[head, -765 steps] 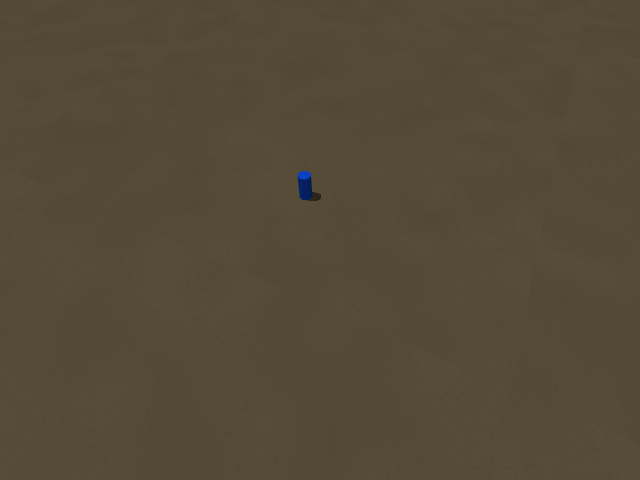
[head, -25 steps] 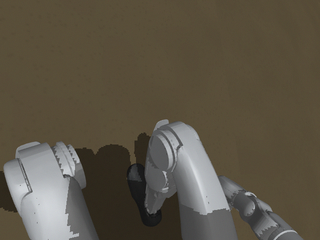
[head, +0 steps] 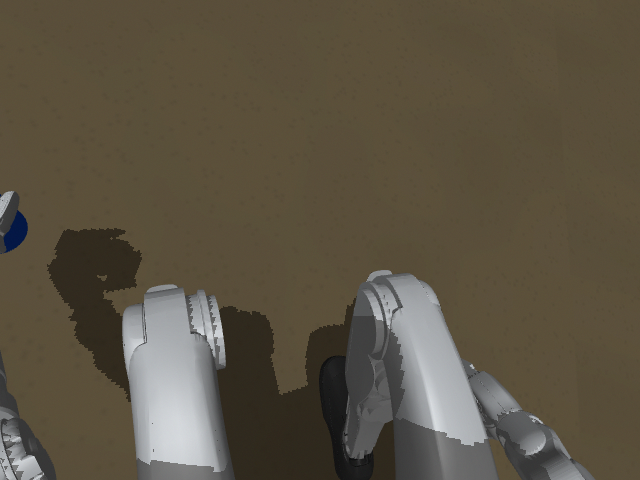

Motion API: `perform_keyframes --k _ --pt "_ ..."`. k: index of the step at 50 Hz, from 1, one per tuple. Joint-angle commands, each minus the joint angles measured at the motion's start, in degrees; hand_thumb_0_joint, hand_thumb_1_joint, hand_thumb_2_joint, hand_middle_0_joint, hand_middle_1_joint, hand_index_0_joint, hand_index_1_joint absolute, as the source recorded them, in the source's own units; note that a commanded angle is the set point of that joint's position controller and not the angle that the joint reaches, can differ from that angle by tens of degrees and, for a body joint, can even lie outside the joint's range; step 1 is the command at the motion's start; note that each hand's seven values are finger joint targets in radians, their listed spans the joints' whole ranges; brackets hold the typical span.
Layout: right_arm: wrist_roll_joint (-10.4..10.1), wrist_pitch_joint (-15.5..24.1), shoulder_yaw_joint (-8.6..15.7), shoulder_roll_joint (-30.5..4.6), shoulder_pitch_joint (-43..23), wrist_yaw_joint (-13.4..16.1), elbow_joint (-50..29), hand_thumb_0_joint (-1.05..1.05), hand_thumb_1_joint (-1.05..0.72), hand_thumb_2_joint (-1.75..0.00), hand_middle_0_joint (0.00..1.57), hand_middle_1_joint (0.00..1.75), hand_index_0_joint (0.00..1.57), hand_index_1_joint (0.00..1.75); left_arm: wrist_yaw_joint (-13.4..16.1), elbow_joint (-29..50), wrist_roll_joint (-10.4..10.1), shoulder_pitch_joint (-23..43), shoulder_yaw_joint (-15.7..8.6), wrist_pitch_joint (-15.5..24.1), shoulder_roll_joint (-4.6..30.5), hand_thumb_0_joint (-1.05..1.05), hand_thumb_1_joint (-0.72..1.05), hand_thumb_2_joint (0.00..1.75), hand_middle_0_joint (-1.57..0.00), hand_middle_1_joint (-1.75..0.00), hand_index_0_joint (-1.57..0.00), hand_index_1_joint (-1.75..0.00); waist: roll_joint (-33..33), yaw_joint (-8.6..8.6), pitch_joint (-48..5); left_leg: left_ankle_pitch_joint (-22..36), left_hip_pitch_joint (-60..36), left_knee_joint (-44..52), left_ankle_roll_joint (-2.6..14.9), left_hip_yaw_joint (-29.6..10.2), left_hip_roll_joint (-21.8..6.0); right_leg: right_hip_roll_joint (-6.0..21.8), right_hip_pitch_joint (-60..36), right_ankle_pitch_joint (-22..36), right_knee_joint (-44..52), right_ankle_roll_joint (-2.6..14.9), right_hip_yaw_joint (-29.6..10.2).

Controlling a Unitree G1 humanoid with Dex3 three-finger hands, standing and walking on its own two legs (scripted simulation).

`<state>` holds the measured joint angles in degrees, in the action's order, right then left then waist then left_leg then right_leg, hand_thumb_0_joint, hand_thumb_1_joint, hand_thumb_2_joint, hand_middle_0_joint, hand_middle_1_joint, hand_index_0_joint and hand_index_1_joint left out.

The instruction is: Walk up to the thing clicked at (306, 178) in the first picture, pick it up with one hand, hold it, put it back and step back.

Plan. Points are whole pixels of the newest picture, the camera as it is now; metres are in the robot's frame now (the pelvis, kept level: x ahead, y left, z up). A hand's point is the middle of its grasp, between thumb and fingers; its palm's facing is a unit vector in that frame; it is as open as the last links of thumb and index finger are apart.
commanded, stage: settle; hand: left
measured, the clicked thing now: out of the picture +0.40 +0.38 -0.10
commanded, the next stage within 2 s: lift in 0.92 s
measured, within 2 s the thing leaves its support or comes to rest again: neither
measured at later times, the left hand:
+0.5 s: hand out of the picture +0.40 +0.36 -0.01, palm faces +0.50 -0.86 -0.03, open 8.6 cm
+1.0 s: hand out of the picture +0.40 +0.35 +0.02, palm faces +0.51 -0.86 -0.04, open 8.6 cm
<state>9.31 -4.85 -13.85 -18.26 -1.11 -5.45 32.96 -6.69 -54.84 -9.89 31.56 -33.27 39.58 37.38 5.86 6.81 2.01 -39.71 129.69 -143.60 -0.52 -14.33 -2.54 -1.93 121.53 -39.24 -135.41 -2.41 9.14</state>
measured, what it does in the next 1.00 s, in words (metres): stands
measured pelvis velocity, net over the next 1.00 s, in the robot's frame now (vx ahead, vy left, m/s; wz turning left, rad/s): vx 0.01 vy -0.01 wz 0.09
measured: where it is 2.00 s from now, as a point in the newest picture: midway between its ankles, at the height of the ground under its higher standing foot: (274, 458)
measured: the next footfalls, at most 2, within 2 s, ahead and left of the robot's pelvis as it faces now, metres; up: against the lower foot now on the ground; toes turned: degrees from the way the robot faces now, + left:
none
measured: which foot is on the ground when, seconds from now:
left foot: down 0.00-1.00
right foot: down 0.00-1.00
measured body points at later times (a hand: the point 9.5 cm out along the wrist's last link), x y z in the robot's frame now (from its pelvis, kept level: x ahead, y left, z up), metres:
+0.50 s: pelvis +0.01 -0.01 +0.03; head +0.21 +0.09 +0.42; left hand +0.37 +0.40 +0.00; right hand +0.19 -0.26 -0.08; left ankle +0.08 +0.13 -0.28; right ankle +0.11 -0.12 -0.28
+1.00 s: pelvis +0.01 -0.01 +0.05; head +0.20 +0.08 +0.45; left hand +0.37 +0.40 +0.02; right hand +0.18 -0.26 -0.07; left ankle +0.08 +0.13 -0.28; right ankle +0.11 -0.12 -0.28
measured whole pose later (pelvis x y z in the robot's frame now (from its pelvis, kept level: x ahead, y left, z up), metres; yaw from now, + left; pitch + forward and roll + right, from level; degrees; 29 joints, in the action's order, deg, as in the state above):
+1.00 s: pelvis +0.01 -0.01 +0.05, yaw +5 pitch +31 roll -7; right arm 5.2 -2.9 -4.3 -16.4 3.8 -2.7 37.1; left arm -7.6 -51.8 -8.0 33.9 -33.5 34.1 28.4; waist 1.8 5.6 -5.4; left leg -39.0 124.9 -132.2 -1.1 -8.1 -2.8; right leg -0.2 119.8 -40.3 -128.7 -0.8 4.7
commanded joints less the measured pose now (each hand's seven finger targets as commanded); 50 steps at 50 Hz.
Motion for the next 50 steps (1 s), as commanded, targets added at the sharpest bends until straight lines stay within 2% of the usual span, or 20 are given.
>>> perform_keyframes --k 1,3,10,20,23,25,26,27,31,32,35,36,37,39,42,43,45,48,49,50 --pt "-1.2 0.3 8.0 -15.2 5.9 1.5 -1.9 0.00 -0.86 -0.89 0.20 0.30 0.20 0.30 -0.8 12.6 -0.8 13.3 -1.2 2.6 12.3 0.00 0.42 1.33 -1.29 -1.44 -1.32 -1.43 -21.3 0.82 -35.1 4.7 -26.2 19.4 0.71 5.3 -0.7 -2.1 -12.7 9.0 12.2 4.48 2.8" --pt "-1.5 0.4 8.5 -14.5 6.4 1.7 -1.5 0.00 -0.86 -0.89 0.20 0.30 0.20 0.30 -1.3 13.6 -0.9 14.1 -0.9 2.4 11.8 0.00 0.41 1.32 -1.29 -1.43 -1.31 -1.43 -20.8 0.62 -36.7 5.3 -25.7 19.5 0.90 6.0 -0.6 -1.9 -14.1 9.3 12.6 4.36 2.1" --pt "-2.7 0.9 10.0 -13.3 8.1 2.3 -0.9 0.00 -0.86 -0.89 0.20 0.30 0.20 0.30 -2.6 13.4 -2.2 13.0 -3.5 0.8 11.2 0.00 0.41 1.30 -1.27 -1.41 -1.30 -1.41 -18.2 -1.30 -40.1 6.9 -25.1 20.3 1.21 7.9 -0.1 -1.5 -17.4 9.8 14.5 4.13 0.4" --pt "-3.8 1.2 12.3 -12.3 9.5 3.0 -0.1 0.00 -0.87 -0.89 0.20 0.30 0.20 0.30 -2.7 17.2 -1.3 14.1 -3.7 -1.2 10.0 0.00 0.40 1.29 -1.27 -1.40 -1.30 -1.40 -18.0 -2.53 -44.3 9.7 -28.3 22.2 1.39 8.9 -0.1 -0.9 -18.5 11.3 15.9 4.19 -1.0" --pt "-3.9 1.5 12.6 -11.8 10.0 3.1 0.2 0.00 -0.87 -0.89 0.20 0.30 0.20 0.30 -2.5 14.8 -1.2 12.6 -3.5 -1.9 8.0 0.00 0.40 1.30 -1.27 -1.41 -1.30 -1.40 -16.2 -2.10 -42.9 9.7 -27.2 22.4 1.59 9.1 -0.1 -0.9 -19.5 11.4 16.9 3.91 -1.2" --pt "-4.0 1.7 12.9 -11.4 9.7 3.3 0.0 0.00 -0.87 -0.89 0.20 0.30 0.20 0.30 -2.0 17.2 -0.7 15.5 -3.2 -1.5 8.9 0.00 0.41 1.30 -1.27 -1.40 -1.30 -1.40 -16.8 -1.93 -42.3 7.8 -26.8 23.2 1.64 9.3 0.0 -0.8 -18.7 9.4 17.5 4.08 -1.3" --pt "-4.1 1.7 13.2 -11.7 9.9 3.3 0.4 0.00 -0.87 -0.89 0.20 0.30 0.20 0.30 -1.9 14.5 -0.6 13.4 -3.6 -1.8 8.0 0.00 0.42 1.32 -1.27 -1.42 -1.30 -1.41 -16.2 -2.10 -40.7 7.1 -27.2 23.8 1.56 9.2 0.0 -0.8 -17.6 8.6 17.6 4.14 -1.1" --pt "-3.9 1.8 13.0 -11.5 9.8 3.2 0.5 0.00 -0.87 -0.89 0.20 0.30 0.20 0.30 -2.0 14.5 -0.4 14.0 -2.5 -1.8 6.9 0.00 0.41 1.32 -1.28 -1.42 -1.30 -1.41 -16.6 -1.45 -40.2 6.8 -27.1 23.9 1.51 9.2 -0.1 -0.8 -17.5 8.5 17.7 4.17 -1.1" --pt "-4.0 2.0 13.7 -11.4 10.3 3.4 0.3 0.00 -0.87 -0.89 0.20 0.30 0.20 0.30 -1.8 17.1 -0.1 14.6 -3.4 -1.5 8.4 0.00 0.39 1.31 -1.29 -1.42 -1.31 -1.41 -17.0 -2.62 -43.7 7.3 -29.6 25.0 1.51 9.5 0.0 -0.8 -18.9 8.5 18.6 4.24 -1.4" --pt "-4.1 2.1 13.8 -11.5 10.2 3.4 0.5 0.00 -0.87 -0.89 0.20 0.30 0.20 0.30 -2.0 15.4 0.0 14.3 -2.4 -1.7 6.7 0.00 0.38 1.31 -1.28 -1.42 -1.31 -1.41 -17.6 -2.00 -42.6 7.6 -30.1 25.5 1.27 9.4 0.0 -0.6 -17.4 8.5 18.1 4.43 -1.2" --pt "-4.3 2.2 14.0 -11.3 10.5 3.6 0.7 0.00 -0.87 -0.89 0.20 0.30 0.20 0.30 -1.3 16.8 0.3 15.5 -3.1 -1.8 7.6 0.00 0.39 1.32 -1.27 -1.42 -1.29 -1.41 -18.1 -2.50 -43.4 8.4 -31.6 26.1 1.18 9.3 0.0 -0.5 -17.1 8.9 18.4 4.54 -1.4" --pt "-4.1 2.2 13.8 -11.1 10.9 3.5 0.9 0.00 -0.87 -0.89 0.20 0.30 0.20 0.30 -1.2 16.0 0.4 15.6 -2.7 -1.8 6.7 0.00 0.39 1.33 -1.26 -1.42 -1.29 -1.41 -18.3 -1.92 -42.9 8.7 -31.5 26.3 1.07 9.2 0.0 -0.3 -17.7 9.3 18.3 4.46 -1.2" --pt "-4.1 2.2 14.0 -10.9 10.8 3.5 0.7 0.00 -0.87 -0.89 0.20 0.30 0.20 0.30 -0.8 17.0 0.6 16.0 -3.2 -1.7 7.6 0.00 0.39 1.33 -1.26 -1.41 -1.29 -1.41 -17.7 -2.54 -43.7 8.1 -31.6 26.2 1.25 9.4 0.0 -0.5 -17.6 8.8 18.7 4.45 -1.4" --pt "-4.2 2.3 14.0 -10.8 10.5 3.5 0.9 0.00 -0.87 -0.89 0.20 0.30 0.20 0.30 -0.8 16.2 0.8 16.7 -1.6 -1.6 6.0 0.00 0.39 1.33 -1.26 -1.42 -1.29 -1.41 -18.2 -1.69 -41.4 6.5 -31.2 27.2 1.17 9.3 0.1 -0.4 -16.1 7.4 18.9 4.61 -1.3" --pt "-4.2 2.5 14.3 -10.7 10.5 3.6 1.0 0.00 -0.88 -0.89 0.20 0.30 0.20 0.30 -0.9 13.1 1.0 14.5 -1.6 -1.7 5.1 0.00 0.38 1.32 -1.27 -1.41 -1.30 -1.41 -16.1 -1.88 -40.7 5.0 -30.7 27.3 1.44 9.7 0.2 -0.5 -16.6 6.3 20.2 4.46 -1.5" --pt "-4.2 2.7 14.2 -10.5 10.3 3.5 1.0 0.00 -0.88 -0.89 0.20 0.30 0.20 0.30 -1.0 15.7 1.1 17.2 -1.2 -1.3 5.9 0.00 0.38 1.32 -1.25 -1.40 -1.28 -1.39 -17.2 -1.27 -40.6 4.5 -29.9 27.4 1.46 9.8 0.2 -0.4 -16.8 5.8 20.1 4.42 -1.5" --pt "-4.1 2.7 14.4 -10.5 11.1 3.6 1.4 0.00 -0.88 -0.89 0.20 0.30 0.20 0.30 -1.1 16.4 1.1 17.4 -2.1 -1.3 7.0 0.00 0.35 1.31 -1.25 -1.40 -1.28 -1.39 -17.5 -2.03 -42.6 5.6 -31.4 27.6 1.38 10.1 0.2 -0.4 -17.8 6.7 20.3 4.48 -1.8" --pt "-4.3 2.9 14.4 -10.5 11.3 3.5 1.2 0.00 -0.88 -0.89 0.20 0.30 0.20 0.30 -1.1 14.0 0.9 16.3 -1.5 -1.6 5.6 0.00 0.37 1.30 -1.24 -1.39 -1.27 -1.38 -16.7 -1.78 -43.4 6.8 -32.1 27.6 1.39 10.0 0.3 -0.3 -18.3 7.7 20.4 4.42 -1.9" --pt "-4.3 2.8 14.4 -10.5 11.7 3.6 1.3 0.00 -0.87 -0.89 0.20 0.30 0.20 0.30 -1.0 15.6 0.7 17.9 -2.7 -1.3 6.7 0.00 0.37 1.30 -1.23 -1.38 -1.26 -1.37 -16.4 -1.94 -43.9 7.1 -31.9 27.2 1.49 10.2 0.4 -0.3 -18.6 8.0 20.7 4.37 -2.0" --pt "-4.3 2.8 14.5 -10.2 11.6 3.6 1.7 0.00 -0.88 -0.89 0.20 0.30 0.20 0.30 -0.8 14.7 1.1 17.6 -2.0 -1.4 6.6 0.00 0.35 1.31 -1.23 -1.39 -1.26 -1.38 -16.8 -2.21 -43.3 7.2 -31.9 27.6 1.47 10.4 0.4 -0.3 -18.7 8.0 20.7 4.42 -2.3"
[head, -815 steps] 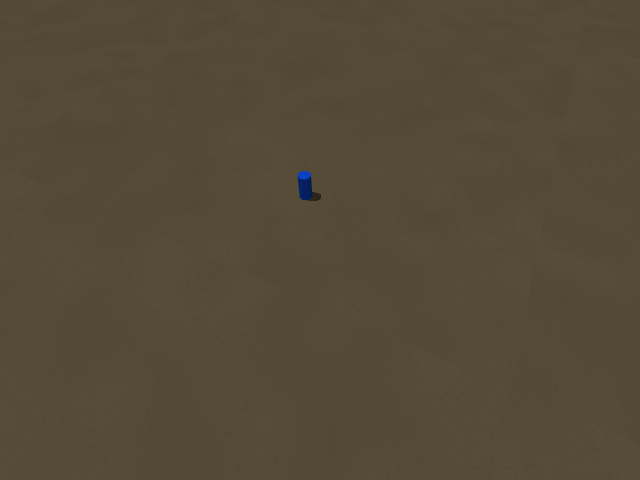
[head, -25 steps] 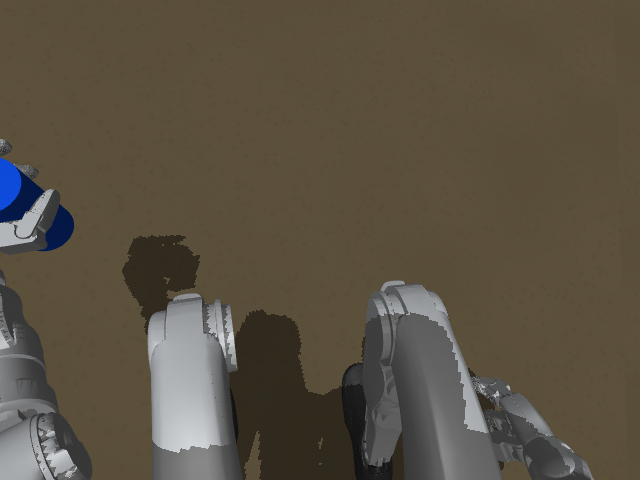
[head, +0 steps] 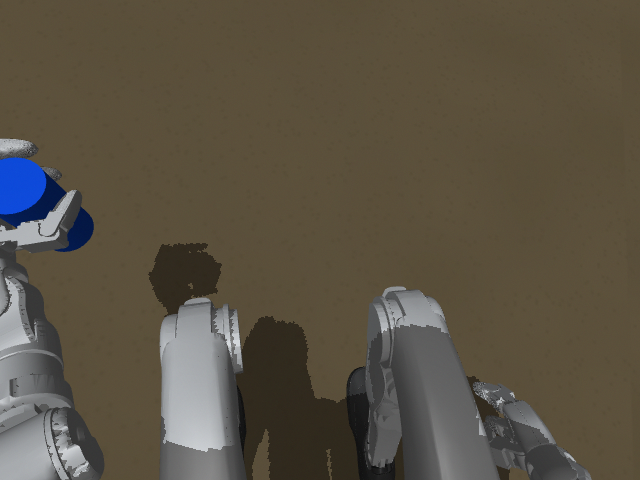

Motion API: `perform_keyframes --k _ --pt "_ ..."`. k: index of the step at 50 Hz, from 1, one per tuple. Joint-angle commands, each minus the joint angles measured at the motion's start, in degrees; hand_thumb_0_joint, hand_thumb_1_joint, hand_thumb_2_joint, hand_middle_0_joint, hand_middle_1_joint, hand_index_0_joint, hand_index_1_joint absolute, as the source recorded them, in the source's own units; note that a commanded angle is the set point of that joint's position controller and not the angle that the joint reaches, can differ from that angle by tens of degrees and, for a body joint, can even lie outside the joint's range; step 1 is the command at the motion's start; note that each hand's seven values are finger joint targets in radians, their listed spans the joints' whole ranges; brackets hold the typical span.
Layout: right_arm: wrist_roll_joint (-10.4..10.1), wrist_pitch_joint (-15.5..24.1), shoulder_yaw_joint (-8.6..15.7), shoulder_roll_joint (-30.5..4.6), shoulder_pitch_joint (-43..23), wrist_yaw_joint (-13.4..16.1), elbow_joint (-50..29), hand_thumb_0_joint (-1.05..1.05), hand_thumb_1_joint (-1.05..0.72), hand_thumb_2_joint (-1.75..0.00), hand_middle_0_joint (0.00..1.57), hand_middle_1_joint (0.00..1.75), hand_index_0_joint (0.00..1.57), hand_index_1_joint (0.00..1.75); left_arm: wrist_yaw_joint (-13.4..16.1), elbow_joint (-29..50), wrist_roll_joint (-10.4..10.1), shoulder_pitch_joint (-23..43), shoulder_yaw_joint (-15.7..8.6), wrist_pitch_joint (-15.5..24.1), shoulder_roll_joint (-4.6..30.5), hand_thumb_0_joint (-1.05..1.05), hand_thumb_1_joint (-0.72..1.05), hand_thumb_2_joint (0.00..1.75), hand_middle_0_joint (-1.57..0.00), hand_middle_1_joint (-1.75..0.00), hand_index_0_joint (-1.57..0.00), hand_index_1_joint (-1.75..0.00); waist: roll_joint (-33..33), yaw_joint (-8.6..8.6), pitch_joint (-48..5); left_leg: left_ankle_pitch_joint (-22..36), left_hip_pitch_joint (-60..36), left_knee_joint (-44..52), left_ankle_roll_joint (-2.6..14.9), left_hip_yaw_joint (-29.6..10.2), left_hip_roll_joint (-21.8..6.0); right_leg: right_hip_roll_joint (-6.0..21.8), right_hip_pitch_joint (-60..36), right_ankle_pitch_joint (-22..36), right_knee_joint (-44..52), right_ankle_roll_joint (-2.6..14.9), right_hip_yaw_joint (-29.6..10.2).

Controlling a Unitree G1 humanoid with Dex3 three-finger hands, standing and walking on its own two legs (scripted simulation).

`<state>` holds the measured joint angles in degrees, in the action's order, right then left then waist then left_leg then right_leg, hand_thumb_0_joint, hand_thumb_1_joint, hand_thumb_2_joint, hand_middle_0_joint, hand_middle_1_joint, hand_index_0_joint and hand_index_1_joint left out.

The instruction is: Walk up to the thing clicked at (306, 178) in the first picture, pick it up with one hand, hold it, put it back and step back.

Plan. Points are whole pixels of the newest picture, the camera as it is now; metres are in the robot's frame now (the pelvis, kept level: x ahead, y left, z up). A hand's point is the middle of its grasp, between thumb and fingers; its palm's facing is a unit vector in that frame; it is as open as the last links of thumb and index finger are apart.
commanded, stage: lift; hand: left
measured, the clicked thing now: (43, 210) +0.42 +0.33 -0.06
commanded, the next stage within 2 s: none
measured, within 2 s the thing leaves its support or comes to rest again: neither
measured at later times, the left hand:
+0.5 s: hand out of the picture +0.41 +0.31 +0.05, palm faces +0.40 -0.92 -0.03, open 8.6 cm
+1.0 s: hand out of the picture +0.39 +0.27 +0.23, palm faces +0.39 -0.92 -0.03, open 8.6 cm
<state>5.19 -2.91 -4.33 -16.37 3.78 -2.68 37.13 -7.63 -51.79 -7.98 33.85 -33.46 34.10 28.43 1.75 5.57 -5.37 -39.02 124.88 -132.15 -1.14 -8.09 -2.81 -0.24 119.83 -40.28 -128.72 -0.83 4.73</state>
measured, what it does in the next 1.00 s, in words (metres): rises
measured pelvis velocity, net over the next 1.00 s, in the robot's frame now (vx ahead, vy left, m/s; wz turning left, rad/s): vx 0.04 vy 0.01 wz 0.08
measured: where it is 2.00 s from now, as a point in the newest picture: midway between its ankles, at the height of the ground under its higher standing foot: (301, 458)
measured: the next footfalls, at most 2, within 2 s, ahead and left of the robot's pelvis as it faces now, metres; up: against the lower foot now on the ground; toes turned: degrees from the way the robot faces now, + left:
none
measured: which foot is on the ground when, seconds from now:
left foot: down 0.00-1.00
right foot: down 0.00-1.00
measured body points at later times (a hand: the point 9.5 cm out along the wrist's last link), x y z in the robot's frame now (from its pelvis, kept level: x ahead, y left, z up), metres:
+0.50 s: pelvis +0.00 +0.00 +0.05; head +0.19 +0.05 +0.46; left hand +0.39 +0.36 +0.05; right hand +0.16 -0.26 -0.07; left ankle +0.08 +0.13 -0.33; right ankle +0.10 -0.12 -0.33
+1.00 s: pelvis +0.04 +0.01 +0.20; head +0.18 +0.04 +0.62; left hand +0.36 +0.32 +0.23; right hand +0.23 -0.23 +0.09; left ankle +0.08 +0.13 -0.33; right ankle +0.10 -0.12 -0.33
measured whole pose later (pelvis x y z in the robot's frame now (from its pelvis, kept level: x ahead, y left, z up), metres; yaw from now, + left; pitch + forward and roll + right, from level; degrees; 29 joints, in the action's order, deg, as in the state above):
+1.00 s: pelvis +0.04 +0.01 +0.20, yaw +4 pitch +28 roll -4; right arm -1.9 -0.4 0.5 -13.6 7.8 2.2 33.3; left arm 1.0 -14.8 -11.0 10.9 -18.8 16.0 14.5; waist -1.3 1.8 -10.4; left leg -36.6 86.9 -95.5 -0.7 -3.7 -3.2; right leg 0.6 82.9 -37.6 -92.8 -0.8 3.2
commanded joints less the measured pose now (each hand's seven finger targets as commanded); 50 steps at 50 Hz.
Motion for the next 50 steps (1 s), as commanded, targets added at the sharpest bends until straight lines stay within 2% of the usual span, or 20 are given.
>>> perform_keyframes --k 1,2,5,7,9,18,21,25,26,30,31,35,36,38,39,42,44,47,48,50 --pt "-0.2 0.8 4.9 -12.2 6.8 0.8 -2.5 0.00 -0.88 -0.89 0.20 0.30 0.20 0.30 0.3 11.8 -1.0 15.4 -2.1 4.1 15.1 0.00 0.35 1.31 -1.23 -1.39 -1.27 -1.38 -12.3 -0.78 -35.7 6.4 -27.0 16.3 2.07 4.0 0.7 -1.9 -16.6 8.9 13.9 2.89 2.3" --pt "-0.1 0.9 4.8 -12.0 7.0 0.7 -2.2 0.00 -0.91 -0.90 0.20 0.30 0.20 0.30 0.2 11.4 -0.7 15.7 -1.8 4.1 14.9 0.00 0.30 1.23 -1.26 -1.42 -1.31 -1.39 -12.9 -0.76 -35.3 6.5 -27.2 16.5 2.01 4.0 0.7 -1.9 -16.3 9.0 13.9 2.92 2.3" --pt "-0.5 0.9 5.3 -12.2 6.8 0.8 -2.8 0.00 -0.89 -0.90 0.20 0.30 0.20 0.30 -0.3 10.1 -0.5 12.9 -1.3 3.8 14.1 0.00 0.27 1.31 -1.28 -1.47 -1.32 -1.44 -12.2 -0.84 -35.7 6.2 -27.8 17.3 2.07 4.1 0.8 -1.8 -17.0 8.5 14.5 2.91 2.3" --pt "-0.6 0.9 5.7 -12.3 7.1 0.9 -2.8 0.00 -0.89 -0.89 0.20 0.30 0.20 0.30 -0.8 14.3 -0.7 14.1 -2.5 4.0 16.6 0.00 0.27 1.30 -1.28 -1.47 -1.33 -1.44 -13.5 -2.03 -38.8 7.0 -29.5 17.9 2.08 4.4 0.8 -1.7 -18.7 9.2 14.7 2.96 1.9" --pt "-0.9 0.9 6.0 -12.0 7.6 1.0 -3.1 0.00 -0.89 -0.89 0.20 0.30 0.20 0.30 -1.3 16.5 -1.0 15.0 -2.4 3.5 16.6 0.00 0.27 1.30 -1.28 -1.46 -1.32 -1.43 -13.1 -2.14 -40.6 7.8 -30.0 18.4 2.20 4.8 0.9 -1.7 -20.4 9.9 15.6 2.85 1.4" --pt "-2.9 1.4 7.5 -11.3 8.0 2.0 -4.1 0.00 -0.89 -0.89 0.20 0.30 0.20 0.30 -1.2 19.4 -2.3 10.9 0.7 -0.6 10.8 0.00 0.27 1.31 -1.27 -1.45 -1.31 -1.43 -11.6 -1.79 -38.1 5.9 -33.1 23.3 2.26 4.3 0.8 -1.3 -21.2 8.2 20.5 2.99 0.7" --pt "-3.4 1.8 7.8 -10.7 8.2 2.2 -4.7 0.00 -0.89 -0.89 0.20 0.30 0.20 0.30 -0.8 23.0 -2.8 9.2 0.3 -1.6 11.0 0.00 0.25 1.29 -1.25 -1.43 -1.30 -1.41 -9.8 -2.80 -38.8 6.3 -33.5 24.6 2.52 4.7 0.8 -1.3 -24.6 8.4 23.2 2.77 -0.1" --pt "-4.4 2.3 8.1 -10.2 7.5 2.8 -6.2 0.00 -0.89 -0.89 0.20 0.30 0.20 0.30 -0.3 26.0 -4.0 6.3 2.4 -3.5 7.3 0.00 0.28 1.30 -1.26 -1.45 -1.31 -1.41 -9.2 -2.64 -38.3 5.0 -35.7 27.9 2.52 4.5 0.9 -1.1 -26.6 7.2 26.8 2.63 -0.5" --pt "-4.6 2.4 8.3 -10.3 7.6 2.9 -6.6 0.00 -0.88 -0.89 0.20 0.30 0.20 0.30 0.2 28.2 -4.0 6.1 1.6 -3.9 8.3 0.00 0.30 1.31 -1.26 -1.44 -1.31 -1.42 -8.9 -3.25 -40.0 5.8 -37.2 28.6 2.50 4.4 0.8 -1.2 -27.9 7.8 27.5 2.65 -0.8" --pt "-5.4 2.4 8.6 -9.5 7.8 3.5 -7.4 0.00 -0.88 -0.89 0.20 0.30 0.20 0.30 1.8 34.9 -3.4 4.1 3.1 -5.9 7.2 0.00 0.31 1.30 -1.26 -1.45 -1.32 -1.42 -10.8 -3.88 -40.3 6.7 -43.3 33.2 2.13 3.7 0.7 -1.0 -30.0 8.8 30.3 2.94 -0.8" --pt "-5.5 2.6 8.7 -9.2 7.7 3.6 -7.5 0.00 -0.88 -0.89 0.20 0.30 0.20 0.30 2.3 35.4 -3.4 2.3 4.2 -6.7 5.3 0.00 0.32 1.30 -1.26 -1.44 -1.31 -1.41 -10.1 -3.72 -39.2 6.7 -44.1 34.2 2.13 3.6 0.6 -0.9 -30.7 8.9 31.3 2.86 -0.9" --pt "-6.2 3.2 8.8 -8.3 7.4 4.1 -7.9 0.00 -0.88 -0.89 0.20 0.30 0.20 0.30 4.1 41.9 -3.9 1.8 5.6 -8.7 3.9 0.00 0.31 1.28 -1.26 -1.43 -1.31 -1.40 -9.8 -3.67 -38.7 7.6 -47.4 37.4 2.26 3.9 0.6 -0.8 -35.8 10.2 35.8 2.57 -1.7" --pt "-6.2 3.2 8.8 -8.0 7.5 4.2 -7.9 0.00 -0.88 -0.89 0.20 0.30 0.20 0.30 4.3 41.3 -3.6 -0.1 7.0 -9.4 2.3 0.00 0.31 1.28 -1.26 -1.42 -1.30 -1.40 -9.3 -2.99 -37.7 7.9 -48.2 38.4 2.27 3.9 0.6 -0.7 -36.8 10.5 36.9 2.45 -1.7" --pt "-6.5 3.5 8.9 -7.9 7.0 4.5 -8.2 0.00 -0.88 -0.89 0.20 0.30 0.20 0.30 5.3 42.2 -3.6 -3.2 7.2 -10.8 2.0 0.00 0.32 1.28 -1.25 -1.41 -1.30 -1.39 -8.1 -3.66 -36.8 7.8 -50.0 40.5 2.33 3.9 0.6 -0.7 -39.4 10.4 39.4 2.36 -2.1" --pt "-6.6 3.6 8.9 -7.6 6.8 4.6 -8.5 0.00 -0.88 -0.89 0.20 0.30 0.20 0.30 5.6 43.9 -3.6 -4.2 8.9 -11.3 0.4 0.00 0.32 1.28 -1.26 -1.42 -1.31 -1.39 -8.6 -3.49 -36.5 7.8 -51.6 41.7 2.19 4.0 0.7 -0.6 -40.5 10.6 40.6 2.37 -2.3" --pt "-7.1 3.9 9.0 -7.3 6.6 4.9 -9.0 0.00 -0.88 -0.89 0.20 0.30 0.20 0.30 6.6 45.4 -3.8 -8.6 10.2 -12.8 -1.9 0.00 0.33 1.28 -1.27 -1.42 -1.31 -1.40 -8.5 -3.58 -35.1 8.5 -55.8 45.8 1.97 3.3 0.6 -0.6 -43.3 11.3 43.3 2.37 -1.9" --pt "-7.2 4.1 9.2 -7.1 6.5 5.1 -9.6 0.00 -0.89 -0.89 0.20 0.30 0.20 0.30 7.8 50.4 -3.7 -8.8 9.1 -13.4 -0.4 0.00 0.34 1.28 -1.26 -1.42 -1.31 -1.40 -8.6 -4.34 -36.1 9.9 -58.9 48.1 1.89 3.4 0.7 -0.6 -47.2 12.3 46.0 2.23 -2.2" --pt "-7.4 4.4 8.8 -6.5 6.8 5.5 -9.8 0.00 -0.89 -0.89 0.20 0.30 0.20 0.30 8.8 52.0 -3.9 -11.4 11.6 -14.4 -3.1 0.00 0.30 1.28 -1.27 -1.42 -1.32 -1.40 -8.2 -3.93 -34.1 12.7 -63.0 51.6 1.78 3.3 0.7 -0.7 -50.7 14.8 49.0 2.16 -2.1" --pt "-7.3 4.6 8.4 -5.8 7.2 5.6 -9.3 0.00 -0.89 -0.89 0.20 0.30 0.20 0.30 9.0 51.3 -3.8 -11.2 13.5 -14.5 -5.0 0.00 0.30 1.28 -1.28 -1.43 -1.32 -1.41 -7.5 -2.77 -32.0 13.6 -63.7 52.3 1.85 3.3 0.7 -0.7 -51.5 15.9 50.1 1.99 -2.1" --pt "-7.2 5.1 8.5 -5.8 7.4 5.9 -9.4 0.00 -0.89 -0.89 0.20 0.30 0.20 0.30 9.7 50.6 -3.2 -12.7 12.8 -14.7 -4.3 0.00 0.30 1.27 -1.26 -1.41 -1.30 -1.39 -5.8 -3.15 -30.7 16.6 -65.3 53.9 2.07 3.7 0.7 -0.7 -54.7 18.5 52.1 1.86 -2.1"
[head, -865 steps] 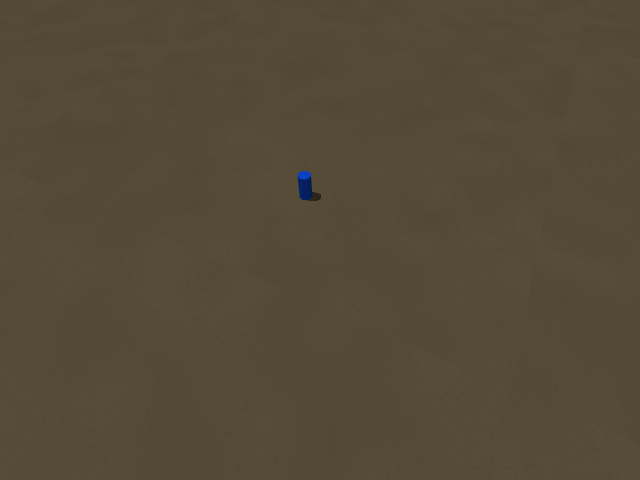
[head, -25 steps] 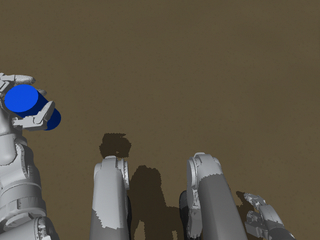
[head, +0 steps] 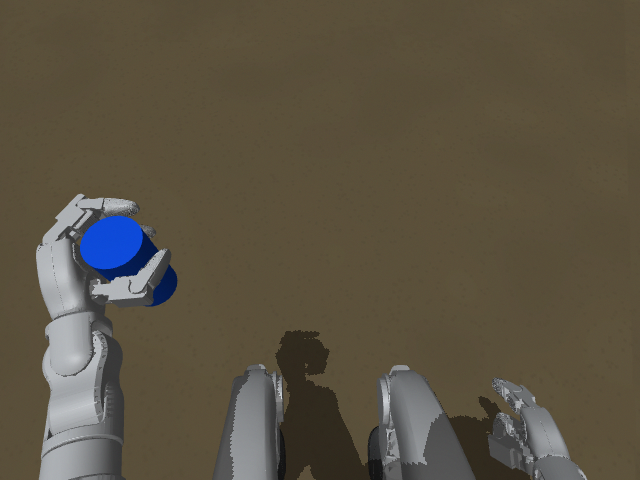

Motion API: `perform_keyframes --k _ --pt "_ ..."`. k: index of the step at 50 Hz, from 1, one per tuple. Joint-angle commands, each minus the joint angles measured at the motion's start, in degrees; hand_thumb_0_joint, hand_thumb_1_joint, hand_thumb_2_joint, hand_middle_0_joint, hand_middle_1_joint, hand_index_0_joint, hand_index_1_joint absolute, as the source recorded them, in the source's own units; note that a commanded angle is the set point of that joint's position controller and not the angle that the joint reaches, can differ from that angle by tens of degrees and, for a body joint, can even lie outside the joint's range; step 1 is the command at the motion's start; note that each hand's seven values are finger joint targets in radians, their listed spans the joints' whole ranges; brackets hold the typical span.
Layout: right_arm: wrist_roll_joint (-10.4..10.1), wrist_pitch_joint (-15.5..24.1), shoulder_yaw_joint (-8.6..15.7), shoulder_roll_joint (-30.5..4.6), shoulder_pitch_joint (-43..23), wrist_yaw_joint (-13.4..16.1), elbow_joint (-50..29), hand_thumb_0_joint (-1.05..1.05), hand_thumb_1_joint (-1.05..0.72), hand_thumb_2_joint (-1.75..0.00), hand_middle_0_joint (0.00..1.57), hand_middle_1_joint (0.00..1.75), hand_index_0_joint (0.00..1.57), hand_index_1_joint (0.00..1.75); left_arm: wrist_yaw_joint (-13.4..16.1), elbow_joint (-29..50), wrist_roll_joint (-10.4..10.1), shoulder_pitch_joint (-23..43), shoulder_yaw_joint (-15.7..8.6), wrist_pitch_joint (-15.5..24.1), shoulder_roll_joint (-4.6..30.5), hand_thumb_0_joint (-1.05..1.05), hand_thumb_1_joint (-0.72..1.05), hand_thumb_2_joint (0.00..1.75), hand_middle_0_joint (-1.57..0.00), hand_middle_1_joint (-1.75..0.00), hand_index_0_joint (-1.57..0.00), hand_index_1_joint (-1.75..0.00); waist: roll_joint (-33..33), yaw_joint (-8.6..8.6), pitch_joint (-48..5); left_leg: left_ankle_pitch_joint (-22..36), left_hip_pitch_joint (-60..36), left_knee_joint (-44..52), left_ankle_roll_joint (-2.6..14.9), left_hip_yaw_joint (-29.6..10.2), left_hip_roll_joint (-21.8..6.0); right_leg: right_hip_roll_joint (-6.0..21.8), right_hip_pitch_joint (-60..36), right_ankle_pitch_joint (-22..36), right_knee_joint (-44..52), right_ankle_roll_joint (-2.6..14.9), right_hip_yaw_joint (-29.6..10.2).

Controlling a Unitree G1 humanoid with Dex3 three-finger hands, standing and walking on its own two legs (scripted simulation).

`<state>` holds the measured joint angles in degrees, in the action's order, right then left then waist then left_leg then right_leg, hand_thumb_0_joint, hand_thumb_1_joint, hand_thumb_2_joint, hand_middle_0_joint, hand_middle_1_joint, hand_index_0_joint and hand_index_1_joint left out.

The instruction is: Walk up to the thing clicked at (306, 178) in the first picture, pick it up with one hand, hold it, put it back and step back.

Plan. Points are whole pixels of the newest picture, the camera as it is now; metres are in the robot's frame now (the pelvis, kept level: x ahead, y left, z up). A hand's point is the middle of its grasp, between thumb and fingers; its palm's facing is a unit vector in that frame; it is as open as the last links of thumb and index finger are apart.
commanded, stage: lift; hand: left
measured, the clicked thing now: (135, 265) +0.37 +0.25 +0.00
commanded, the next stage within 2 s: hold in 1.40 s
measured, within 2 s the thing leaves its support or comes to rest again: neither
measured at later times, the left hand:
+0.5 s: hand (106, 206) +0.37 +0.22 +0.14, palm faces +0.33 -0.94 -0.03, open 8.6 cm
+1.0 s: hand (104, 169) +0.37 +0.20 +0.19, palm faces +0.32 -0.95 -0.01, open 8.6 cm
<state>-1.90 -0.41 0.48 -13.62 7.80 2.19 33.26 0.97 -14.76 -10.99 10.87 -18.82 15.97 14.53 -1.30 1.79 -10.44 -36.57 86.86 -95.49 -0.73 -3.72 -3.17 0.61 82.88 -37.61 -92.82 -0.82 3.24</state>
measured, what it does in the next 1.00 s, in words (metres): rises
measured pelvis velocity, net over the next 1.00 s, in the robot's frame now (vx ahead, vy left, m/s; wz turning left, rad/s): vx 0.04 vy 0.00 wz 0.04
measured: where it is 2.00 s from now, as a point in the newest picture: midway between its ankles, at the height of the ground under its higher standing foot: outside the picture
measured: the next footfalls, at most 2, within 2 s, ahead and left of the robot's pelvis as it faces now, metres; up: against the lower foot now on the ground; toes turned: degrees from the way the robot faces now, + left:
none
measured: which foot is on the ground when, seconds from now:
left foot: down 0.00-1.00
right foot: down 0.00-1.00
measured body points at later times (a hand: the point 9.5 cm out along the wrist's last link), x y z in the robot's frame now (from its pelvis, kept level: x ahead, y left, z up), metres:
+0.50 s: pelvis +0.03 +0.00 +0.10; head +0.12 +0.02 +0.54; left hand +0.35 +0.26 +0.14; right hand +0.18 -0.24 -0.01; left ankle +0.06 +0.12 -0.53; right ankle +0.05 -0.13 -0.53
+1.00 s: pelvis +0.04 +0.00 +0.14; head +0.11 +0.01 +0.59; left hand +0.35 +0.25 +0.19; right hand +0.19 -0.24 +0.03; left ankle +0.06 +0.12 -0.53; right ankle +0.05 -0.13 -0.53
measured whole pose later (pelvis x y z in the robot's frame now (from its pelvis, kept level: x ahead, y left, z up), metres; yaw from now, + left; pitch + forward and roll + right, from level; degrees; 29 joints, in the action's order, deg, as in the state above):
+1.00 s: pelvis +0.04 +0.00 +0.14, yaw +2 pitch +13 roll -2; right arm 1.0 0.7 0.1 -12.0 12.5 2.4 35.5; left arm 6.7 -19.6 -7.0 6.3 -10.2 19.7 8.4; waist -0.8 1.3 -5.0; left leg -27.0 45.3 -59.5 -1.0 -1.4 -2.7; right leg 0.9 42.1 -27.9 -57.5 -0.7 2.6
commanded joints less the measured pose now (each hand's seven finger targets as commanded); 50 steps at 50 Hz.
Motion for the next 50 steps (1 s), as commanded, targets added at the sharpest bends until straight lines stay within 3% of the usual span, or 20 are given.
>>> perform_keyframes --k 1,3,4,6,9,10,14,15,18,25,33,34,38,41,42,47,50 --pt "-0.1 2.6 3.2 -7.9 3.5 1.0 -4.7 0.00 -0.89 -0.89 0.20 0.30 0.20 0.30 1.2 11.9 0.0 10.5 -1.6 3.5 9.4 0.00 0.28 1.26 -1.27 -1.40 -1.30 -1.39 -3.2 0.80 -23.3 13.8 -27.4 18.3 1.62 -0.6 1.2 -1.6 -18.4 15.5 17.1 1.93 -0.7" --pt "0.2 3.0 3.2 -7.6 4.3 1.1 -4.2 0.00 -0.90 -0.89 0.20 0.30 0.20 0.30 1.0 10.4 0.1 9.8 1.0 3.6 6.3 0.00 0.24 1.24 -1.26 -1.40 -1.30 -1.38 -2.4 1.72 -22.3 15.8 -29.3 19.6 1.81 -0.2 1.3 -1.6 -20.5 17.6 19.1 1.84 -0.8" --pt "0.3 3.2 3.9 -8.4 3.7 1.3 -5.1 0.00 -0.89 -0.89 0.20 0.30 0.20 0.30 1.4 14.1 0.2 12.5 -0.4 4.1 8.8 0.00 0.26 1.24 -1.25 -1.38 -1.28 -1.37 -3.5 0.81 -23.0 15.6 -31.1 20.8 1.65 -0.1 1.4 -1.5 -22.1 17.5 20.3 1.90 -1.0" --pt "0.5 3.4 3.5 -7.9 4.7 1.1 -4.2 0.00 -0.89 -0.89 0.20 0.30 0.20 0.30 1.2 8.8 0.7 7.9 1.5 3.6 6.0 0.00 0.29 1.23 -1.24 -1.37 -1.28 -1.35 -1.8 1.30 -21.1 17.7 -32.5 22.2 1.72 0.1 1.4 -1.3 -24.5 19.6 22.1 1.73 -0.9" --pt "0.8 3.6 3.1 -7.1 4.6 0.7 -4.7 0.00 -0.89 -0.89 0.20 0.30 0.20 0.30 1.8 8.5 1.2 7.5 1.7 4.4 5.4 0.00 0.28 1.22 -1.24 -1.36 -1.27 -1.34 -2.5 0.36 -20.8 19.7 -35.8 25.0 1.38 0.3 1.5 -1.4 -27.8 21.0 24.4 1.88 -0.7" --pt "0.9 3.6 3.7 -7.6 4.3 0.6 -5.1 0.00 -0.89 -0.89 0.20 0.30 0.20 0.30 2.3 10.6 1.5 8.4 1.6 4.6 5.9 0.00 0.28 1.21 -1.23 -1.35 -1.27 -1.33 -2.8 -0.49 -20.2 17.9 -36.2 26.4 1.29 0.4 1.7 -1.3 -28.7 19.4 25.4 2.03 -0.8" --pt "1.2 3.7 3.5 -7.1 4.5 0.5 -5.1 0.00 -0.89 -0.89 0.20 0.30 0.20 0.30 3.7 10.3 2.4 8.0 2.1 5.4 5.1 0.00 0.25 1.21 -1.22 -1.34 -1.25 -1.32 -3.2 -0.36 -19.3 18.5 -40.0 29.9 1.02 0.5 1.6 -1.2 -31.3 20.1 28.2 2.09 -0.7" --pt "1.4 3.7 3.3 -6.9 4.3 0.5 -5.2 0.00 -0.89 -0.89 0.20 0.30 0.20 0.30 3.8 10.3 2.6 7.3 3.9 5.8 3.8 0.00 0.25 1.19 -1.22 -1.33 -1.25 -1.31 -3.3 -0.02 -18.2 18.5 -40.6 30.7 0.92 0.4 1.7 -1.3 -31.7 20.1 28.8 2.10 -0.5" --pt "1.8 3.9 3.2 -6.6 5.0 0.6 -4.4 0.00 -0.89 -0.89 0.20 0.30 0.20 0.30 4.2 10.6 2.8 9.1 2.8 7.0 4.9 0.00 0.24 1.19 -1.21 -1.32 -1.24 -1.31 -2.6 0.17 -18.8 21.7 -42.7 31.5 1.01 0.6 1.7 -1.4 -34.8 23.3 30.2 1.93 -0.4" --pt "2.1 3.9 3.3 -6.7 4.9 0.6 -4.7 0.00 -0.90 -0.89 0.20 0.30 0.20 0.30 4.6 8.4 3.1 8.0 5.8 7.3 1.7 0.00 0.25 1.19 -1.20 -1.31 -1.23 -1.30 -1.7 0.29 -16.0 19.3 -46.1 36.5 0.94 1.1 1.8 -1.2 -38.2 22.0 35.0 1.71 -0.4" --pt "2.4 3.8 2.5 -5.7 4.8 0.6 -4.5 0.00 -0.90 -0.89 0.20 0.30 0.20 0.30 5.3 9.0 3.0 9.0 5.9 7.6 1.4 0.00 0.24 1.20 -1.21 -1.32 -1.24 -1.31 -0.8 -0.13 -14.0 21.5 -49.2 39.9 0.95 1.7 1.9 -1.3 -43.7 24.5 38.8 1.46 -0.5" --pt "2.3 3.7 2.7 -5.9 4.7 0.7 -4.7 0.00 -0.89 -0.89 0.20 0.30 0.20 0.30 5.7 8.7 3.3 8.7 4.9 7.6 2.3 0.00 0.27 1.19 -1.20 -1.31 -1.23 -1.29 0.4 -0.49 -13.4 20.7 -48.4 40.4 1.11 1.8 2.0 -1.2 -44.7 23.9 39.6 1.25 -0.7" --pt "2.6 3.6 2.7 -5.8 4.3 0.7 -4.5 0.00 -0.89 -0.89 0.20 0.30 0.20 0.30 5.7 8.7 4.0 9.0 7.1 7.8 0.8 0.00 0.26 1.20 -1.20 -1.31 -1.23 -1.30 -0.6 0.10 -12.3 20.4 -50.4 42.2 1.00 2.1 2.0 -1.1 -45.0 23.8 40.9 1.39 -0.8" --pt "2.7 3.5 2.8 -5.8 4.9 0.8 -4.2 0.00 -0.89 -0.89 0.20 0.30 0.20 0.30 5.3 8.0 4.2 9.4 6.8 7.9 1.5 0.00 0.26 1.18 -1.20 -1.30 -1.22 -1.29 -0.8 0.10 -11.8 21.6 -52.0 43.2 0.88 2.0 2.0 -1.3 -46.0 24.6 41.7 1.41 -0.5" --pt "2.7 3.5 2.7 -5.7 4.9 0.8 -4.1 0.00 -0.89 -0.89 0.20 0.30 0.20 0.30 5.3 8.7 4.3 9.7 7.7 7.8 1.1 0.00 0.26 1.18 -1.19 -1.29 -1.22 -1.28 -1.5 0.02 -13.0 22.8 -53.2 43.4 0.78 2.1 2.0 -1.2 -46.8 25.8 41.9 1.46 -0.6" --pt "2.8 3.3 2.7 -5.7 4.6 0.6 -4.3 0.00 -0.89 -0.89 0.20 0.30 0.20 0.30 5.7 7.3 3.5 7.5 6.1 7.8 0.7 0.00 0.28 1.20 -1.20 -1.31 -1.23 -1.30 -0.3 -0.61 -12.2 23.5 -53.6 44.6 0.70 2.0 2.0 -1.4 -48.7 26.1 42.9 1.40 -0.3" --pt "2.8 3.1 2.7 -5.7 4.5 0.6 -4.2 0.00 -0.89 -0.89 0.20 0.30 0.20 0.30 5.5 8.3 3.8 9.3 7.2 7.8 0.6 0.00 0.31 1.21 -1.21 -1.33 -1.24 -1.31 -0.5 0.03 -11.3 24.9 -54.2 44.7 0.86 2.5 2.1 -1.3 -49.5 28.2 43.6 1.17 -0.8"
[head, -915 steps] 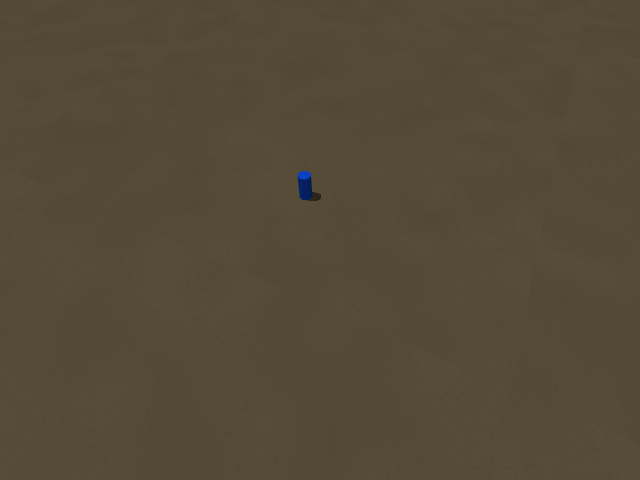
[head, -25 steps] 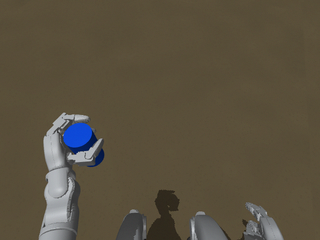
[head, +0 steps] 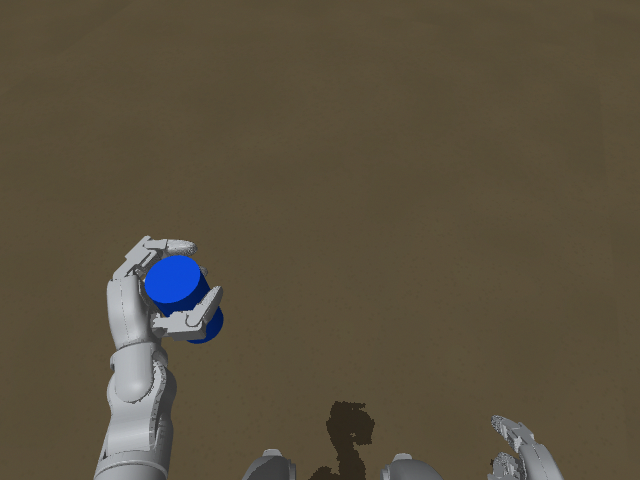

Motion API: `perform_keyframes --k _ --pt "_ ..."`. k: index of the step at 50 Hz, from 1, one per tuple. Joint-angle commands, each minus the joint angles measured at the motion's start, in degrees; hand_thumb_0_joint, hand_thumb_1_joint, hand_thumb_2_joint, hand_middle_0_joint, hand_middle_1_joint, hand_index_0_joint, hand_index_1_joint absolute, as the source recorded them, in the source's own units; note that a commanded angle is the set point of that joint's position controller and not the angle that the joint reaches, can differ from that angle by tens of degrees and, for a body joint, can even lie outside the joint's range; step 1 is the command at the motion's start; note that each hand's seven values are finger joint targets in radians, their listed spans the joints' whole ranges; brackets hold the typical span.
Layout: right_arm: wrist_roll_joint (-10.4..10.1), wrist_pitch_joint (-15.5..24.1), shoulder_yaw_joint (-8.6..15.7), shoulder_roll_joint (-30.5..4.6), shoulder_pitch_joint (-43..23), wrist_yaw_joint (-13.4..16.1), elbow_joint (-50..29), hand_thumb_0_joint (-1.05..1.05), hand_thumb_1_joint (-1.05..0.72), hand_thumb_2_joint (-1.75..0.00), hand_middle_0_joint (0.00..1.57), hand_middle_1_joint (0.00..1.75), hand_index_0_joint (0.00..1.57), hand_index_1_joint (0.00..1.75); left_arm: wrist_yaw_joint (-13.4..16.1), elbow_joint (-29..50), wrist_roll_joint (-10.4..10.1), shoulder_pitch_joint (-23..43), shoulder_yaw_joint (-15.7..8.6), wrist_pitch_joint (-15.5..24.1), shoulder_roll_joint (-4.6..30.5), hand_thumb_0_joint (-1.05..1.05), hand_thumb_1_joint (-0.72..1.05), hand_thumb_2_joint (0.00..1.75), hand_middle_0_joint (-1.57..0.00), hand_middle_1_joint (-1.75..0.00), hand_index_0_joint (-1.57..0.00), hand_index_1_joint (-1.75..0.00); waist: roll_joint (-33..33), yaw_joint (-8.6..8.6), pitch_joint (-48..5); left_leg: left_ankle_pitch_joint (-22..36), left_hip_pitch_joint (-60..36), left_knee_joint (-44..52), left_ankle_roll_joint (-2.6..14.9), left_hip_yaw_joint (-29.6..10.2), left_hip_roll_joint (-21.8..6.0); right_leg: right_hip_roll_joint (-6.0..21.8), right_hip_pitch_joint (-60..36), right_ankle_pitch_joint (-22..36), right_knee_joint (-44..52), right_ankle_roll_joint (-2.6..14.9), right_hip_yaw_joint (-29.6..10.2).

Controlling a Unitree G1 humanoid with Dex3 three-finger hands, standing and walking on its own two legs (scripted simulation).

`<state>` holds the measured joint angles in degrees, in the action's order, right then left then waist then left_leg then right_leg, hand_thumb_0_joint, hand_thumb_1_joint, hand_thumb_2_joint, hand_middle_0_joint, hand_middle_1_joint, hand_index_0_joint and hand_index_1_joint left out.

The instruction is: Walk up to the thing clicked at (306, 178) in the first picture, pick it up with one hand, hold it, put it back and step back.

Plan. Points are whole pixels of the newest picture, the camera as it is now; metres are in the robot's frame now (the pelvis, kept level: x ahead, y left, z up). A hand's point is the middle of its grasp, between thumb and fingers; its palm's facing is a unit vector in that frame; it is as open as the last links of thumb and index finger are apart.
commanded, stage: lift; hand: left
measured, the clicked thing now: (188, 302) +0.34 +0.19 +0.01
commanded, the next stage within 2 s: hold in 0.40 s
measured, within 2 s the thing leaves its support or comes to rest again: neither
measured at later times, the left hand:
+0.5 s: hand (187, 279) +0.34 +0.18 +0.07, palm faces +0.28 -0.96 +0.00, open 8.6 cm
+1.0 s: hand (190, 272) +0.34 +0.17 +0.08, palm faces +0.27 -0.96 +0.00, open 8.6 cm
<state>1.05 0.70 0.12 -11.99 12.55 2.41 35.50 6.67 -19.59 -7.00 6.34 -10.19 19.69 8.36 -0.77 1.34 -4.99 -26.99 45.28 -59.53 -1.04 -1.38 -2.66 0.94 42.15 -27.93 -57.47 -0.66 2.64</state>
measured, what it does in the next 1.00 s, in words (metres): stands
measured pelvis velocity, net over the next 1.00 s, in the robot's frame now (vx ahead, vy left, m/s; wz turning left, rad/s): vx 0.01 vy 0.00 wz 0.00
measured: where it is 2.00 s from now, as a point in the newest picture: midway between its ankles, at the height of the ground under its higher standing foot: outside the picture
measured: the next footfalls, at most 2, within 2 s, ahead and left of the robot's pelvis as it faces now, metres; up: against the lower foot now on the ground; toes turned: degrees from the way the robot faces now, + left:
none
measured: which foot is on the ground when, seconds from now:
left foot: down 0.00-1.00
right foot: down 0.00-1.00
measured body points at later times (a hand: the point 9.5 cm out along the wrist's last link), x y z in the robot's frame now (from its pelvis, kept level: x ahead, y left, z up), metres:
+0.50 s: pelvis +0.01 +0.00 +0.02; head +0.07 +0.00 +0.46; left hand +0.32 +0.23 +0.07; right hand +0.15 -0.25 -0.09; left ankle +0.02 +0.13 -0.67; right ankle +0.00 -0.13 -0.67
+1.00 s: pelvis +0.01 +0.00 +0.02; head +0.06 +0.00 +0.47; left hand +0.32 +0.22 +0.08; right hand +0.15 -0.24 -0.08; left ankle +0.02 +0.13 -0.67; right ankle +0.00 -0.13 -0.67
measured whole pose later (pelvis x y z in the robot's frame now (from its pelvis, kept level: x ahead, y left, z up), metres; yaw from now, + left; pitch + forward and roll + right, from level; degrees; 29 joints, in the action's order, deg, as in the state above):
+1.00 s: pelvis +0.01 +0.00 +0.02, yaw +0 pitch +8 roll -1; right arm 0.7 0.4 0.4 -11.8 12.3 1.9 36.4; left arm 8.2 -17.9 -6.6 5.6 -8.1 17.5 6.7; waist -0.9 0.9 -2.7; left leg -24.2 34.5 -50.6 -1.2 -0.7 -2.5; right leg 0.9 31.8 -25.2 -49.0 -0.6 2.3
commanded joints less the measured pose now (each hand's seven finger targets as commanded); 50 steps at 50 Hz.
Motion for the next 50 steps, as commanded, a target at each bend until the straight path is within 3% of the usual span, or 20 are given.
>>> perform_keyframes --k 1,7,13,17,21,25,26,35,39,42,44,45,47,50 --pt "-0.2 1.9 3.1 -7.3 0.2 0.5 -6.3 0.00 -0.90 -0.89 0.20 0.30 0.20 0.30 -0.2 12.3 -0.1 13.0 -1.7 3.9 7.2 0.00 0.28 1.21 -1.21 -1.33 -1.24 -1.31 0.1 0.56 -17.3 16.2 -12.5 8.6 1.38 0.4 1.5 -1.5 -9.9 19.7 8.7 0.77 -0.4" --pt "-0.3 1.8 3.0 -7.1 -0.8 0.4 -6.6 0.00 -0.89 -0.89 0.20 0.30 0.20 0.30 0.1 13.8 -0.2 13.9 -1.8 3.9 6.9 0.00 0.27 1.19 -1.20 -1.30 -1.22 -1.29 -0.5 -0.17 -16.7 13.6 -13.9 10.8 1.15 0.6 1.7 -1.4 -11.4 17.2 10.6 0.76 -0.4" --pt "-0.2 1.6 3.3 -7.5 0.3 0.1 -5.6 0.00 -0.89 -0.89 0.20 0.30 0.20 0.30 0.0 12.5 -0.2 12.8 -1.6 3.8 6.5 0.00 0.28 1.20 -1.20 -1.31 -1.22 -1.30 -0.7 0.39 -16.8 18.9 -16.3 10.8 1.16 0.5 1.4 -1.8 -12.1 21.6 10.4 0.94 -0.2" --pt "-0.3 1.5 3.1 -7.2 -0.5 0.1 -6.0 0.00 -0.90 -0.89 0.20 0.30 0.20 0.30 -0.3 12.3 -0.5 13.7 -1.4 3.5 6.2 0.00 0.30 1.19 -1.21 -1.30 -1.23 -1.29 0.7 0.46 -15.8 18.1 -15.4 10.9 1.53 1.1 1.7 -1.4 -13.8 22.3 11.9 0.41 -0.8" --pt "-0.3 1.5 3.2 -7.2 -1.2 -0.1 -6.1 0.00 -0.90 -0.89 0.20 0.30 0.20 0.30 0.0 13.1 -0.2 14.1 -1.1 3.5 6.0 0.00 0.27 1.18 -1.20 -1.30 -1.23 -1.29 -0.5 0.08 -14.6 16.1 -16.1 12.4 1.17 0.9 1.7 -1.5 -13.1 19.4 12.4 0.71 -0.5" --pt "-0.3 1.4 3.3 -7.4 -0.6 -0.2 -5.6 0.00 -0.90 -0.90 0.20 0.30 0.20 0.30 0.0 12.5 -0.1 11.6 -1.2 3.3 6.2 0.00 0.26 1.18 -1.21 -1.30 -1.23 -1.30 -0.1 0.04 -15.4 18.4 -17.8 12.7 1.19 1.0 1.6 -1.6 -14.7 21.5 12.7 0.70 -0.5" --pt "-0.4 1.5 3.3 -7.4 -0.7 -0.3 -6.1 0.00 -0.90 -0.90 0.20 0.30 0.20 0.30 0.0 14.8 -0.3 13.8 -1.1 3.5 6.2 0.00 0.28 1.19 -1.21 -1.32 -1.22 -1.32 -0.9 0.03 -16.2 19.1 -18.4 12.7 1.17 1.0 1.6 -1.6 -14.7 22.3 12.7 0.74 -0.5" --pt "-0.4 1.7 3.2 -7.0 -1.8 -0.2 -6.4 0.00 -0.89 -0.90 0.20 0.30 0.20 0.30 1.1 14.5 0.2 13.8 0.3 3.0 4.7 0.00 0.31 1.19 -1.20 -1.31 -1.21 -1.31 -0.6 0.31 -13.0 15.2 -18.4 14.8 0.90 0.8 1.7 -1.7 -14.2 18.2 14.1 0.78 -0.1" --pt "-0.4 1.8 3.2 -7.1 -1.6 0.0 -6.2 0.00 -0.90 -0.90 0.20 0.30 0.20 0.30 1.1 15.5 0.2 14.0 0.0 2.8 5.2 0.00 0.29 1.18 -1.19 -1.30 -1.21 -1.30 0.1 0.08 -15.2 17.7 -19.7 14.5 0.95 0.8 1.7 -1.8 -16.2 20.5 14.2 0.66 -0.2" --pt "-0.4 1.8 3.4 -7.4 -1.5 0.0 -5.9 0.00 -0.89 -0.90 0.20 0.30 0.20 0.30 1.1 14.4 0.1 12.7 -0.1 2.2 5.0 0.00 0.30 1.20 -1.20 -1.31 -1.22 -1.31 0.1 0.01 -13.4 16.5 -19.1 15.3 0.91 0.9 1.7 -1.8 -15.7 19.7 14.7 0.73 -0.2" --pt "-0.5 1.9 3.2 -7.0 -1.9 -0.2 -6.1 0.00 -0.89 -0.90 0.20 0.30 0.20 0.30 1.2 15.0 0.3 13.9 1.3 2.2 3.6 0.00 0.31 1.20 -1.20 -1.31 -1.21 -1.31 0.3 0.04 -12.3 15.9 -19.4 16.0 0.66 0.6 1.5 -2.0 -15.1 18.5 14.6 0.95 0.2" --pt "-0.6 1.9 3.4 -7.1 -2.1 0.0 -6.0 0.00 -0.90 -0.90 0.20 0.30 0.20 0.30 1.4 14.7 0.4 14.4 0.0 1.9 5.1 0.00 0.31 1.20 -1.21 -1.32 -1.22 -1.32 -0.2 -0.33 -12.9 16.0 -19.7 15.8 0.71 0.8 1.5 -1.8 -15.3 18.6 15.1 0.83 0.0" --pt "-0.6 2.1 3.1 -7.0 -2.2 -0.1 -6.4 0.00 -0.89 -0.90 0.20 0.30 0.20 0.30 1.2 14.8 0.2 13.8 1.4 1.6 3.6 0.00 0.32 1.21 -1.23 -1.33 -1.24 -1.33 -0.1 0.08 -11.8 15.2 -19.9 16.4 0.72 0.9 1.6 -1.8 -15.5 18.0 15.4 0.83 0.0" --pt "-0.5 2.1 3.2 -6.9 -2.0 0.0 -6.3 0.00 -0.90 -0.90 0.20 0.30 0.20 0.30 1.2 15.1 0.2 13.7 0.8 1.7 4.3 0.00 0.31 1.19 -1.22 -1.32 -1.23 -1.32 1.0 -0.18 -14.7 18.6 -20.7 15.5 1.08 1.2 1.7 -1.6 -17.5 21.9 15.6 0.42 -0.3"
